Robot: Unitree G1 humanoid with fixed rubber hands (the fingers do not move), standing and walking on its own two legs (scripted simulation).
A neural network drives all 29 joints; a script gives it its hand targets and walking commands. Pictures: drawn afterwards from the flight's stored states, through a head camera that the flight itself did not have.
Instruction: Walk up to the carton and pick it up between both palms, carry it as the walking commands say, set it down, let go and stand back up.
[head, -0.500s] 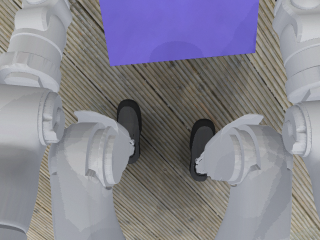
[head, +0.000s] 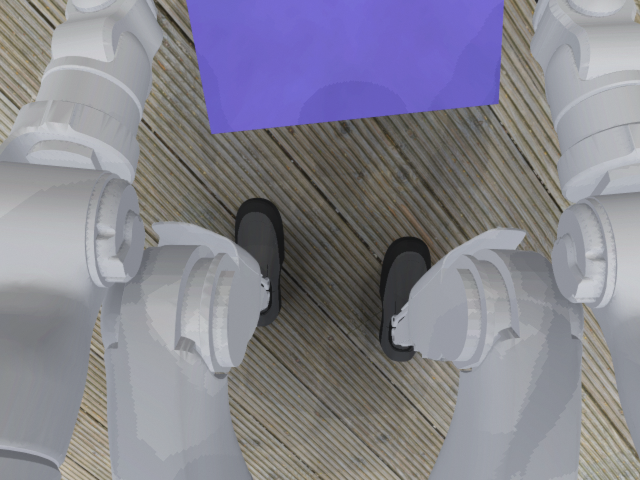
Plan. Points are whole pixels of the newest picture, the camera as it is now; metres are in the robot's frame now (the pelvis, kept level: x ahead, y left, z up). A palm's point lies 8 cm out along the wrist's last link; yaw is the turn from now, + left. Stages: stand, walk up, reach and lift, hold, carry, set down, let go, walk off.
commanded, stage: reach and lift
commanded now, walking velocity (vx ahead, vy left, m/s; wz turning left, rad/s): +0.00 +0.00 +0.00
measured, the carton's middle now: out of the picture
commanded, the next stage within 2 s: none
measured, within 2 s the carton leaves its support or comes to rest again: leaves its support in 0.50 s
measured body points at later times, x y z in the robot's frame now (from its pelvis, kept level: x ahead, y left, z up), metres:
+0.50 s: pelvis -0.01 +0.00 +0.00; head +0.37 +0.01 +0.23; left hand +0.54 +0.24 -0.19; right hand +0.56 -0.14 -0.20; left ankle +0.14 +0.13 -0.33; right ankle +0.10 -0.09 -0.33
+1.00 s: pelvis -0.02 +0.00 +0.02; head +0.35 +0.03 +0.26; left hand +0.54 +0.23 -0.14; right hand +0.56 -0.14 -0.15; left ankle +0.14 +0.14 -0.33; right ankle +0.10 -0.09 -0.33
